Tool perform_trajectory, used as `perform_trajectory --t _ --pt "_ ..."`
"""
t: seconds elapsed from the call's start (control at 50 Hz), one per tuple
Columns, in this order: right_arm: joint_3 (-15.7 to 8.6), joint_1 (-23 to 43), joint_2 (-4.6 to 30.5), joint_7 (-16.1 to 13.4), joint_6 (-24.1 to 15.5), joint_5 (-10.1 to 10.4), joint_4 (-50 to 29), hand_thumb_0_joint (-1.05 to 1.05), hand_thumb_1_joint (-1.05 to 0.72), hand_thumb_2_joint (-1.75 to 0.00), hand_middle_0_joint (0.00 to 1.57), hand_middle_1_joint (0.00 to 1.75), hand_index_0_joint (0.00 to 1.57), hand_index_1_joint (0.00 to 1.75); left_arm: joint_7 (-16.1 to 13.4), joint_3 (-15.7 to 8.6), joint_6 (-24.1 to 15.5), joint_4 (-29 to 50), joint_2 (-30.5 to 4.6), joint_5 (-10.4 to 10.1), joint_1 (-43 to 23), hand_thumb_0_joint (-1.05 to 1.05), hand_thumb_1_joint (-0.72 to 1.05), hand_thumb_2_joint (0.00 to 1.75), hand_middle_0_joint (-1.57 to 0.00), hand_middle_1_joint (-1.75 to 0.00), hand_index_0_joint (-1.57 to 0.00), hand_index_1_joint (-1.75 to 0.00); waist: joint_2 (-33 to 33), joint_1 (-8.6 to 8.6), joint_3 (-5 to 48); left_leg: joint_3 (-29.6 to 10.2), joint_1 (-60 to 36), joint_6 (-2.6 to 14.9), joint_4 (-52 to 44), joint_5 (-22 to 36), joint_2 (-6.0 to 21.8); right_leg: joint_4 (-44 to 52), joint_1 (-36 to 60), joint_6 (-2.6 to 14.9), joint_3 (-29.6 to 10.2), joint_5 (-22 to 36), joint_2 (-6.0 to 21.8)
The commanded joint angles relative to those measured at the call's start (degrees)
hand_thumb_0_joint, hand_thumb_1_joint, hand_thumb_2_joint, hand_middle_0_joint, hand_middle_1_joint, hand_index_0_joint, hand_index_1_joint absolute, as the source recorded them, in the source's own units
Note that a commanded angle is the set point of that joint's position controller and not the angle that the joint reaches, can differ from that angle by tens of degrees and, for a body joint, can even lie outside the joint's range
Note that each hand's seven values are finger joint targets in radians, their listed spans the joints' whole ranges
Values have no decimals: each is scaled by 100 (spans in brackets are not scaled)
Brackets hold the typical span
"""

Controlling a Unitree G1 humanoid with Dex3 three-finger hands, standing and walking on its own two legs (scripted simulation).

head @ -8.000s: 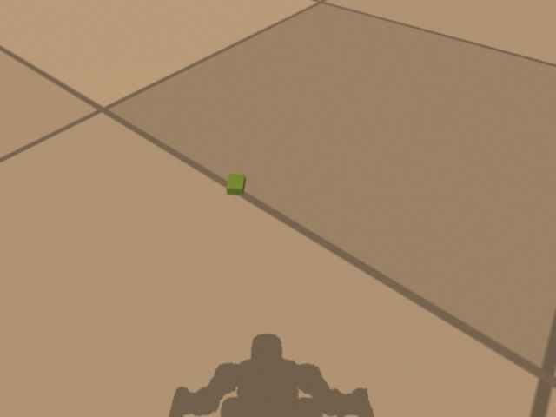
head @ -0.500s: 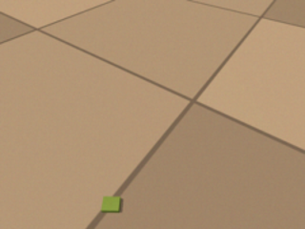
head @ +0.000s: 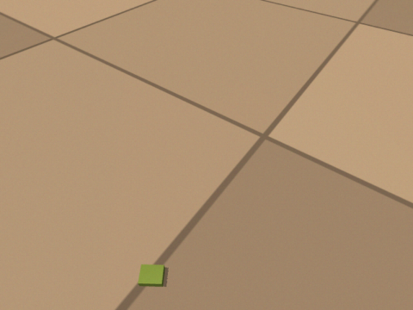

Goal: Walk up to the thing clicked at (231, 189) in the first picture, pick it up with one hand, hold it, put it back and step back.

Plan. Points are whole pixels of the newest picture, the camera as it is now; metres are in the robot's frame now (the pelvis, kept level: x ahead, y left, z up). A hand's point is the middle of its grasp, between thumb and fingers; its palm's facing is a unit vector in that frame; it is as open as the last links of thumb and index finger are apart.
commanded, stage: stand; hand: left
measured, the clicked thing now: (152, 275) +0.41 +0.25 -0.76
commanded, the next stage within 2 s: walk up in 0.50 s
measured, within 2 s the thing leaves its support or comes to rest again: neither
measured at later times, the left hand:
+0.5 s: hand out of the picture +0.08 +0.25 -0.16, palm faces -0.04 -0.94 -0.34, open 7.4 cm
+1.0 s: hand out of the picture +0.05 +0.29 -0.20, palm faces -0.04 -0.93 -0.37, open 7.4 cm
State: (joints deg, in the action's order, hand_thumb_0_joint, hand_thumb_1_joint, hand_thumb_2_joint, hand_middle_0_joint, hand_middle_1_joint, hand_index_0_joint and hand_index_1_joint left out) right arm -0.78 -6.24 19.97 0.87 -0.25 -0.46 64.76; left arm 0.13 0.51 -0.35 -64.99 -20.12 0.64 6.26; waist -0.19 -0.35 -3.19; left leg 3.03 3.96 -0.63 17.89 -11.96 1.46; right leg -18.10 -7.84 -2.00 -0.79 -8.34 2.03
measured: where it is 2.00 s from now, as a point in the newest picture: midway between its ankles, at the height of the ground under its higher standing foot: outside the picture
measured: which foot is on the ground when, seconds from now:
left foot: down 0.00-0.74, up 0.76-0.94, down 0.96-1.00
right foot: down 0.00-0.98, up 1.00-1.00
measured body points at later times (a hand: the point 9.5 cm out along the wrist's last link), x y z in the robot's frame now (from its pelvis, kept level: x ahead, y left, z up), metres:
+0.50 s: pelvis +0.00 +0.00 +0.00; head +0.02 +0.00 +0.45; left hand +0.08 +0.30 -0.13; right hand +0.08 -0.30 -0.13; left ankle -0.02 +0.12 -0.75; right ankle +0.02 -0.14 -0.75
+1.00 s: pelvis -0.10 +0.03 -0.04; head -0.02 +0.06 +0.40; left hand +0.05 +0.34 -0.17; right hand -0.03 -0.30 -0.15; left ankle -0.15 +0.14 -0.75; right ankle +0.01 -0.14 -0.74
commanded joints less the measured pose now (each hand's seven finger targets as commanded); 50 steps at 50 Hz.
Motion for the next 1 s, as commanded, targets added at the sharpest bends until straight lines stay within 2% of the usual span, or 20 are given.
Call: perform_trajectory --t 0.0,0.08,0.46,0.48,0.5,0.56,0.62,0.66,0.7,0.72,0.74,0.76,0.78,0.82,0.84,0.88,0.92,0.94,0.96,0.98 --pt "-213 173 1216 -99 -137 -18 -331 0 -90 -90 20 30 20 30 -70 -252 -137 344 -1220 -9 -220 0 90 90 -20 -30 -20 -30 50 10 468 -506 88 154 -346 733 677 185 190 263 -462 938 565" --pt "-217 196 1239 -102 -136 -5 -337 0 -90 -90 20 30 20 30 -59 -250 -130 323 -1214 -9 -169 0 90 90 -20 -30 -20 -30 39 26 427 -527 63 139 -366 614 670 201 118 262 -456 763 539" --pt "-210 140 1209 -110 -134 -14 -382 0 -90 -90 20 30 20 30 -69 -260 -134 361 -1231 -3 -176 0 90 90 -20 -30 -20 -30 31 2 482 -484 77 156 -314 859 669 153 224 285 -445 1069 573" --pt "-337 286 1523 -122 -15 43 -375 0 -90 -90 20 30 20 30 -107 -468 -52 531 -1502 -85 -279 0 90 90 -20 -30 -20 -30 -3 77 -176 -582 389 246 155 1954 648 -429 -308 266 -357 2056 449" --pt "-352 193 1475 -131 23 91 -474 0 -90 -90 20 30 20 30 -133 -470 -14 611 -1443 -109 -207 0 90 90 -20 -30 -20 -30 13 66 63 -515 257 309 317 2486 713 -652 -254 293 -212 2257 409" --pt "-441 107 1513 -144 107 113 -618 0 -90 -90 20 30 20 30 -150 -473 70 781 -1322 -102 -181 0 90 90 -20 -30 -20 -30 141 -3 502 -501 185 504 542 2750 804 -1048 -197 363 -74 1980 255" --pt "-529 229 1547 -146 191 106 -823 0 -90 -90 20 30 20 30 -149 -478 147 924 -1321 -53 -126 0 90 90 -20 -30 -20 -30 299 -1 787 -512 394 664 788 1909 784 -1303 -187 449 -93 1629 250" --pt "-544 299 1488 -136 248 109 -965 0 -90 -90 20 30 20 30 -139 -512 176 1028 -1409 -29 -120 0 90 90 -20 -30 -20 -30 243 29 835 -474 671 672 1169 1297 600 -1314 -241 617 -330 1468 413" --pt "-532 268 1317 -126 298 110 -1058 0 -90 -90 20 30 20 30 -121 -590 182 1144 -1624 -11 -109 0 90 90 -20 -30 -20 -30 -227 82 908 -265 712 467 2017 372 109 -831 -528 1037 -970 1570 936" --pt "-520 164 1229 -110 327 98 -1076 0 -90 -90 20 30 20 30 -125 -644 177 1228 -1802 5 -202 0 90 90 -20 -30 -20 -30 -727 119 861 -151 816 308 2747 -412 -293 -370 -677 1341 -1521 1621 1396" --pt "-539 52 1198 -94 378 75 -1120 0 -90 -90 20 30 20 30 -145 -685 167 1358 -1939 76 -354 0 90 90 -20 -30 -20 -30 -1169 141 720 -203 1073 230 3695 -1962 -559 -39 -844 1704 -2035 1606 1849" --pt "-528 -131 1195 -82 425 52 -1120 0 -90 -90 20 30 20 30 -154 -703 149 1445 -1969 164 -365 0 90 90 -20 -30 -20 -30 -1148 124 632 -589 1151 249 4189 -2368 -480 -58 -1031 1836 -2129 1428 1951" --pt "-521 -364 1193 -63 431 69 -1135 0 -90 -90 20 30 20 30 -161 -731 155 1574 -1970 195 -583 0 90 90 -20 -30 -20 -30 -1249 -12 594 -764 1148 284 4220 -2327 -297 -141 -1206 1791 -1892 1327 1934" --pt "-586 -668 1265 -58 398 132 -1137 0 -90 -90 20 30 20 30 -185 -709 170 1799 -1811 218 -994 0 90 90 -20 -30 -20 -30 -1296 -199 774 -957 997 335 4238 -2126 -165 -607 -1297 1539 -1360 1515 1606" --pt "-582 -694 1287 -74 366 145 -1156 0 -90 -90 20 30 20 30 -193 -677 190 1822 -1679 235 -895 0 90 90 -20 -30 -20 -30 -1248 -126 876 -772 1131 287 3796 -1981 -185 -782 -993 1429 -1222 1515 1421" --pt "-577 -806 1322 -110 305 25 -1217 0 -90 -90 20 30 20 30 -205 -670 233 1916 -1650 225 -707 0 90 90 -20 -30 -20 -30 -1120 -69 907 -632 1203 247 2734 -1671 -117 -1168 -669 1257 -1265 1601 1322" --pt "-582 -988 1222 -143 218 -95 -1155 0 -90 -90 20 30 20 30 -169 -632 346 1973 -1542 98 -630 0 90 90 -20 -30 -20 -30 -631 -188 757 -243 844 194 869 -388 -207 -1780 -658 929 -930 1210 897" --pt "-651 -920 1386 -179 193 -194 -1194 0 -90 -90 20 30 20 30 -155 -593 399 2021 -1349 41 -482 0 90 90 -20 -30 -20 -30 51 -106 715 -937 590 181 388 627 177 -2473 -1024 693 -694 648 461" --pt "-760 -840 1936 -190 176 -279 -1259 0 -90 -90 20 30 20 30 -174 -542 400 2118 -1065 7 -390 0 90 90 -20 -30 -20 -30 1497 -2 636 -2332 104 437 409 2315 1169 -3455 -2197 452 -322 -1261 -407" --pt "-781 -470 2073 -188 177 -281 -1425 0 -90 -90 20 30 20 30 -225 -591 434 2024 -1151 35 -323 0 90 90 -20 -30 -20 -30 932 100 476 -2270 416 791 690 3268 1508 -4003 -2360 351 -648 -2535 -823"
